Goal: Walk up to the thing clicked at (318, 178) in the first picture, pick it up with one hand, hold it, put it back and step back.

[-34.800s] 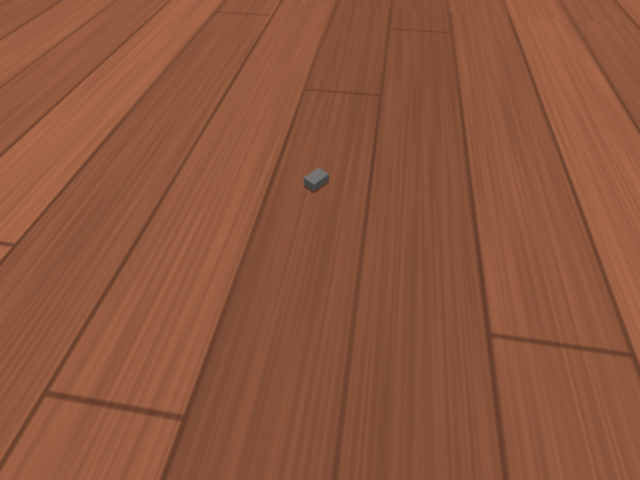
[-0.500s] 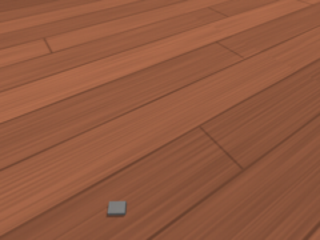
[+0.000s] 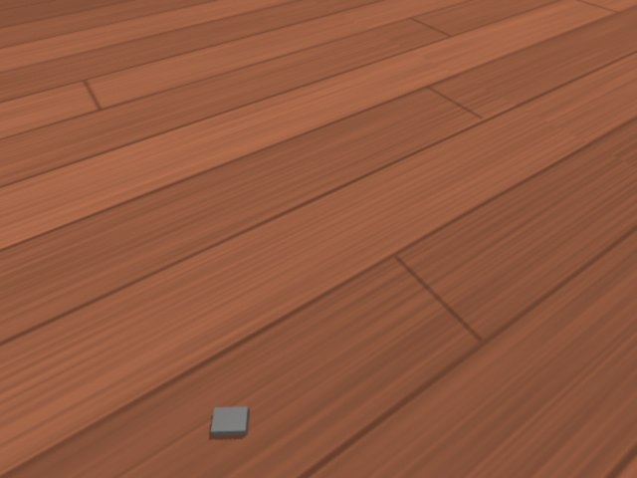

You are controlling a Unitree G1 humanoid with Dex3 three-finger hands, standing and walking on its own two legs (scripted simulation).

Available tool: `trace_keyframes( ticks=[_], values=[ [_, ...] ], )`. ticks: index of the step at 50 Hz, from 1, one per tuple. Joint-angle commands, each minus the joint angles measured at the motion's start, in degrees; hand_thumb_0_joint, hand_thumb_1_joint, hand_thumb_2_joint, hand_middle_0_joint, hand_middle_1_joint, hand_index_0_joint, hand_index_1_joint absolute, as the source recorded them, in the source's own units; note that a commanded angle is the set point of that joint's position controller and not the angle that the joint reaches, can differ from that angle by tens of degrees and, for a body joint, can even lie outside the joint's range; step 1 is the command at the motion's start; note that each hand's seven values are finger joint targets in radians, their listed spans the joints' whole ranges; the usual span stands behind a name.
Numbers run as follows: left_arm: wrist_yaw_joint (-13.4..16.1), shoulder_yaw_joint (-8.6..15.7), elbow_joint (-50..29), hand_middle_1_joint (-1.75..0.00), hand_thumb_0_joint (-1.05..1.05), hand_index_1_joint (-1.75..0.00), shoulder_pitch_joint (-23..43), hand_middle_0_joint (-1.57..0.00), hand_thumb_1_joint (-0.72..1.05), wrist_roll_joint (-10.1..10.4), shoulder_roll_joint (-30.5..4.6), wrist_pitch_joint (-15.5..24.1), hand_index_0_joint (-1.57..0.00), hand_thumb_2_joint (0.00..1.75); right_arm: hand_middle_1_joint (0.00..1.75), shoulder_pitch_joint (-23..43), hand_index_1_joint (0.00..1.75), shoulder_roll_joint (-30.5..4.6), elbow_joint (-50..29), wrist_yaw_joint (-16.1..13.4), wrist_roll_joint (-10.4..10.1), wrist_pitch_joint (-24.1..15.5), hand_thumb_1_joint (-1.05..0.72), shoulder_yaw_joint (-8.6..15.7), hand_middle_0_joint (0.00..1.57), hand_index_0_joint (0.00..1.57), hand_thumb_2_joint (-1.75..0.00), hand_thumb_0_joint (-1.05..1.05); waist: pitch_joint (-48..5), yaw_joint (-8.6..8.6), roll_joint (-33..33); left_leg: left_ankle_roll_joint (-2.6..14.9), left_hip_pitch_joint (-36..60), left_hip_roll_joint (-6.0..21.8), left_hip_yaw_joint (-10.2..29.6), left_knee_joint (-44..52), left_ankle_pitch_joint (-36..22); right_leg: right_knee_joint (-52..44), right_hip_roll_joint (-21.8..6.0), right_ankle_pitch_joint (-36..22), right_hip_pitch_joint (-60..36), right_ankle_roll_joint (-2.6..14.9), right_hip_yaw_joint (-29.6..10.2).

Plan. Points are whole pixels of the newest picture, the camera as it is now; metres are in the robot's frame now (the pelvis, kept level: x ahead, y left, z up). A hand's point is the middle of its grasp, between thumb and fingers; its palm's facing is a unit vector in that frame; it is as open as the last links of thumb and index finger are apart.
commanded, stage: stand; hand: left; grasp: from above
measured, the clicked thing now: (230, 420) +0.41 +0.30 -0.76
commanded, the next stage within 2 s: step back in 0.74 s
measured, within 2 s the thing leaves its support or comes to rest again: neither
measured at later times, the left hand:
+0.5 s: hand out of the picture +0.07 +0.25 -0.16, palm faces +0.01 -0.94 -0.34, open 7.4 cm
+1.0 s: hand out of the picture +0.07 +0.29 -0.17, palm faces -0.03 -0.92 -0.38, open 7.4 cm
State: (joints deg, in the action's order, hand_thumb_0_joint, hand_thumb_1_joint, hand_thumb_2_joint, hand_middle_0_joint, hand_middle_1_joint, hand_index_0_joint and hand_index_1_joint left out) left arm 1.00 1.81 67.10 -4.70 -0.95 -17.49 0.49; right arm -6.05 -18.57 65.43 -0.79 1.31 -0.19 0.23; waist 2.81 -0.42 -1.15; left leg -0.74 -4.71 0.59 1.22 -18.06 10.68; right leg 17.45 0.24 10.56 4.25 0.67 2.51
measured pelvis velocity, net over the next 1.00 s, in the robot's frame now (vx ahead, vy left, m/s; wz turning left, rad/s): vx -0.04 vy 0.03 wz -0.02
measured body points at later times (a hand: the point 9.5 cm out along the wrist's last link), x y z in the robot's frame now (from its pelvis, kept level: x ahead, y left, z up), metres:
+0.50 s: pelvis +0.00 +0.00 +0.00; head +0.00 +0.00 +0.45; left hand +0.07 +0.30 -0.13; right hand +0.07 -0.29 -0.14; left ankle -0.01 +0.13 -0.75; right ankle -0.01 -0.11 -0.75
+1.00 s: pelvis -0.04 +0.03 -0.01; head +0.03 +0.03 +0.43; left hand +0.07 +0.34 -0.14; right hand +0.04 -0.30 -0.14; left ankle -0.06 +0.13 -0.72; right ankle -0.01 -0.11 -0.75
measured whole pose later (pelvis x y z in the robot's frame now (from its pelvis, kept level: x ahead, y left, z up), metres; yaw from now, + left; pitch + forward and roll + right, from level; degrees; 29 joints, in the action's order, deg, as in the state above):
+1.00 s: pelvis -0.04 +0.03 -0.01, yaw -1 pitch -1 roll +0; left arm 1.2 3.7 56.4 -3.8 -1.4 -21.6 -1.4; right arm -5.2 -22.3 57.7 0.8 0.3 2.8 2.6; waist 9.4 0.0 1.3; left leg 1.9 -18.4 -2.7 1.5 -46.5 27.3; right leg 29.3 -2.1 12.5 16.1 0.0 0.5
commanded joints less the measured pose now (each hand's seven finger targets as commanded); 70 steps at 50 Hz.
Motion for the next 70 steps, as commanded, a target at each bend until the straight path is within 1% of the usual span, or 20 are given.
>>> trace_keyframes(
  ticks=[1,8,15,31,36,37,41,45,49,51,52,53,54,55,56,58,59,61,65,70],
  values=[
    [0.5,2.0,-3.5,-0.30,0.00,-0.30,1.9,-0.20,0.90,0.0,-12.0,1.3,-0.20,0.90,0.30,2.1,0.30,-10.9,-3.3,-0.7,-0.3,-1.2,-0.90,2.0,0.20,0.20,-0.90,0.00,-2.4,0.12,0.9,1.99,-1.7,6.1,5.1,2.6,-7.1,-3.7,-7.6,-7.3,-0.3,-0.06,-6.4],
    [0.4,2.0,-4.0,-0.30,0.00,-0.30,1.6,-0.20,0.90,0.2,-12.5,1.5,-0.20,0.90,0.30,2.1,0.30,-11.5,-3.4,-0.7,-0.4,-1.6,-0.90,2.1,0.20,0.20,-0.90,0.00,-5.3,0.17,0.3,2.15,0.2,6.7,4.9,1.9,-12.6,-2.4,-8.1,-13.3,-2.3,0.41,-6.4],
    [0.2,1.8,-3.9,-0.30,0.00,-0.30,1.8,-0.20,0.90,0.2,-12.7,1.2,-0.20,0.90,0.30,2.1,0.30,-11.6,-3.3,-0.6,-0.3,-1.5,-0.90,2.0,0.20,0.20,-0.90,0.00,-2.8,0.25,0.8,1.85,-1.2,6.5,5.1,3.3,-7.7,-3.2,-7.7,-7.2,-0.5,0.32,-6.5],
    [0.0,1.4,-4.2,-0.30,0.00,-0.30,1.0,-0.20,0.90,0.2,-13.0,1.4,-0.20,0.90,0.30,1.5,0.30,-12.1,-3.3,-0.3,-0.5,-1.5,-0.90,1.7,0.20,0.20,-0.90,0.00,-2.9,0.33,1.2,2.03,-1.5,6.5,5.2,3.5,-7.1,-3.4,-7.8,-7.1,-0.3,0.29,-6.6],
    [0.1,1.4,-4.5,-0.30,0.00,-0.30,0.8,-0.20,0.90,0.3,-13.5,1.5,-0.20,0.90,0.30,1.6,0.30,-12.1,-3.4,-0.3,-0.5,-1.6,-0.90,1.7,0.20,0.20,-0.90,0.00,-4.0,0.15,0.7,2.06,-0.5,6.8,5.2,3.2,-9.3,-2.6,-8.0,-9.1,-0.7,0.49,-6.6],
    [0.3,3.9,-6.1,-0.30,0.00,-0.30,0.3,-0.20,0.90,1.1,-17.8,1.0,-0.20,0.90,0.30,3.5,0.30,-15.0,-4.5,0.0,-0.5,-0.5,-0.90,3.0,0.20,0.20,-0.90,0.00,2.3,0.14,2.1,2.88,-5.5,5.4,5.1,-3.2,-15.9,1.7,-7.5,-18.6,3.5,0.70,-7.6],
    [0.8,4.7,-9.7,-0.30,0.00,-0.30,-0.5,-0.20,0.90,1.1,-18.4,0.6,-0.20,0.90,0.30,0.4,0.30,-12.8,-6.9,0.2,-1.3,0.7,-0.90,3.2,0.20,0.20,-0.90,0.00,-4.2,0.87,6.0,2.36,-6.0,1.4,1.0,-14.3,-10.9,2.4,-12.5,-24.6,2.7,6.45,-11.8],
    [1.1,5.4,-14.3,-0.30,0.00,-0.30,1.7,-0.20,0.90,-0.4,-19.5,0.1,-0.20,0.90,0.30,-1.1,0.30,-12.7,-9.2,0.5,-0.9,2.4,-0.90,4.5,0.20,0.20,-0.90,0.00,-5.5,0.28,10.6,2.51,-11.5,-3.1,2.1,-32.8,20.3,2.9,-21.1,-26.4,6.0,15.16,-18.3],
    [1.0,4.8,-17.7,-0.30,0.00,-0.30,4.4,-0.20,0.90,-1.0,-17.8,-0.6,-0.20,0.90,0.30,-4.4,0.30,-13.0,-10.6,1.0,-1.4,2.4,-0.90,4.8,0.20,0.20,-0.90,0.00,-6.3,1.54,11.1,2.81,-11.4,-2.0,1.8,-28.8,16.7,8.1,-17.2,-25.6,6.7,11.72,-13.4],
    [1.0,4.6,-19.0,-0.30,0.00,-0.30,4.6,-0.20,0.90,-0.6,-17.8,-1.4,-0.20,0.90,0.30,-5.8,0.30,-13.0,-11.0,0.8,-0.7,1.7,-0.90,5.2,0.20,0.20,-0.90,0.00,-6.6,2.25,8.4,2.61,-8.7,-1.3,-0.1,-14.7,5.0,13.6,-13.5,-20.7,6.1,7.51,-10.9],
    [0.8,4.3,-19.4,-0.30,0.00,-0.30,3.9,-0.20,0.90,-0.1,-17.1,-2.0,-0.20,0.90,0.30,-5.7,0.30,-13.1,-11.3,0.5,-0.2,1.3,-0.90,5.4,0.20,0.20,-0.90,0.00,-6.2,2.56,4.5,2.57,-6.7,0.6,0.9,-5.3,-8.5,17.6,-10.1,-17.3,6.0,5.02,-8.4],
    [0.6,4.0,-20.2,-0.30,0.00,-0.30,3.1,-0.20,0.90,0.6,-15.0,-2.5,-0.20,0.90,0.30,-5.2,0.30,-15.9,-11.8,0.3,0.8,1.1,-0.90,6.3,0.20,0.20,-0.90,0.00,-6.7,1.77,-3.9,3.66,-2.5,6.3,9.5,-3.7,-22.6,25.3,-3.5,-9.4,11.3,2.26,-5.4],
    [0.9,3.7,-21.1,-0.30,0.00,-0.30,4.0,-0.20,0.90,0.8,-13.0,-2.7,-0.20,0.90,0.30,-6.5,0.30,-19.3,-12.3,0.1,1.4,0.8,-0.90,7.2,0.20,0.20,-0.90,0.00,-5.6,2.39,-12.5,6.06,4.2,12.8,18.9,-4.3,-39.0,32.6,4.6,18.3,23.3,1.05,-6.1],
    [1.4,3.7,-20.2,-0.30,0.00,-0.30,1.4,-0.20,0.90,0.5,-13.4,-3.4,-0.20,0.90,0.30,-6.1,0.30,-19.5,-12.6,-0.2,1.3,0.9,-0.90,7.2,0.20,0.20,-0.90,0.00,-5.5,1.32,-6.2,9.16,3.2,15.1,16.6,-7.2,-44.1,39.2,5.3,24.6,24.0,0.90,-10.5],
    [1.7,3.6,-20.7,-0.30,0.00,-0.30,0.9,-0.20,0.90,0.4,-13.1,-3.4,-0.20,0.90,0.30,-5.5,0.30,-21.0,-14.2,-0.3,0.8,0.8,-0.90,7.5,0.20,0.20,-0.90,0.00,-6.7,2.98,-9.7,11.61,1.9,18.7,20.8,-6.2,-45.1,42.2,6.0,27.1,24.0,0.58,-12.1],
    [1.9,4.0,-20.3,-0.30,0.00,-0.30,2.4,-0.20,0.90,0.1,-14.4,-3.4,-0.20,0.90,0.30,-2.0,0.30,-19.0,-15.4,-1.1,0.8,0.8,-0.90,7.2,0.20,0.20,-0.90,0.00,-5.7,2.16,-8.3,9.28,2.6,15.3,16.3,-7.0,-41.9,46.4,5.6,22.6,26.1,0.88,-15.0],
    [1.7,4.1,-19.6,-0.30,0.00,-0.30,0.3,-0.20,0.90,0.6,-14.6,-3.5,-0.20,0.90,0.30,0.4,0.30,-17.4,-16.0,-1.5,1.1,0.8,-0.90,6.8,0.20,0.20,-0.90,0.00,-4.8,0.22,-7.6,6.74,2.8,12.1,12.0,-7.8,-41.3,47.7,5.9,18.9,27.1,0.91,-15.3],
    [1.3,4.3,-19.6,-0.30,0.00,-0.30,-2.6,-0.20,0.90,0.5,-14.5,-3.5,-0.20,0.90,0.30,0.3,0.30,-15.6,-16.8,-1.9,0.4,0.6,-0.90,6.4,0.20,0.20,-0.90,0.00,-4.5,-0.78,-6.6,4.81,4.4,10.2,9.6,-8.3,-38.6,48.1,5.9,14.8,26.4,0.46,-13.8],
    [1.0,4.6,-21.3,-0.30,0.00,-0.30,-2.0,-0.20,0.90,0.0,-13.9,-3.0,-0.20,0.90,0.30,-3.3,0.30,-15.0,-17.3,-2.4,-0.3,0.4,-0.90,6.8,0.20,0.20,-0.90,0.00,-4.3,1.40,-4.6,5.86,7.1,11.1,9.8,-8.6,-36.3,42.2,5.3,14.7,25.4,-1.24,-12.1],
    [0.9,4.9,-22.8,-0.30,0.00,-0.30,-2.0,-0.20,0.90,-0.4,-13.8,-2.6,-0.20,0.90,0.30,-4.9,0.30,-16.1,-18.5,-2.1,-0.2,0.5,-0.90,7.5,0.20,0.20,-0.90,0.00,-6.4,2.80,-4.0,11.28,8.4,14.5,11.6,-10.5,-30.8,29.7,1.8,16.2,21.7,-0.89,-9.3]
  ],
)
